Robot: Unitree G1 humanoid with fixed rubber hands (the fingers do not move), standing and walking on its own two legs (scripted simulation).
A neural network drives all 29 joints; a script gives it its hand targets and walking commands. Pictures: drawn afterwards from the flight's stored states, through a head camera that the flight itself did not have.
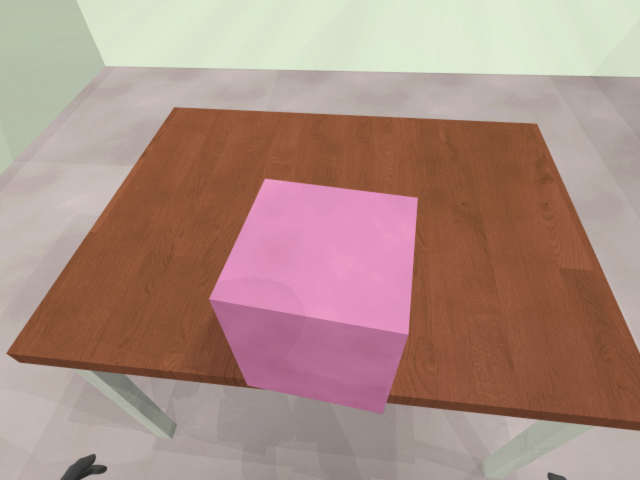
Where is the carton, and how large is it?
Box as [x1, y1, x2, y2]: [209, 179, 417, 413]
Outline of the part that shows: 265,179 209,298 243,376 248,385 382,413 408,333 417,198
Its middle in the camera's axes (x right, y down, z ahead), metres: +0.01 +0.09 +0.55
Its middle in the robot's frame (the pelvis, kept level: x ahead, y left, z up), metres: +0.36 +0.01 +0.00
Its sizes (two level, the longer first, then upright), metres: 0.210 0.200 0.250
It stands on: a table, 0.64 m high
